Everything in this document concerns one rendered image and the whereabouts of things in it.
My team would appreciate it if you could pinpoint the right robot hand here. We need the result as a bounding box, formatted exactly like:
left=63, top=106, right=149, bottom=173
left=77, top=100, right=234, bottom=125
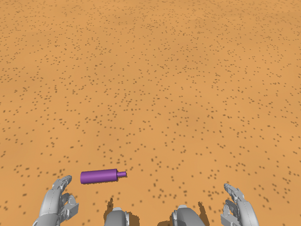
left=221, top=183, right=259, bottom=226

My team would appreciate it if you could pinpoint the bottle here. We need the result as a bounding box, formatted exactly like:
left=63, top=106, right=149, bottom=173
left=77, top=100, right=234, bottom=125
left=80, top=169, right=126, bottom=184

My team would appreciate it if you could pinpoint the left robot arm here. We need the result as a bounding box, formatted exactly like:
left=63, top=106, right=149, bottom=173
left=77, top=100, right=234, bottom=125
left=32, top=213, right=60, bottom=226

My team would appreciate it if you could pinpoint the left robot hand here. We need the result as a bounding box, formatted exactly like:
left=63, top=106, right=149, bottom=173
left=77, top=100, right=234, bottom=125
left=39, top=175, right=79, bottom=223

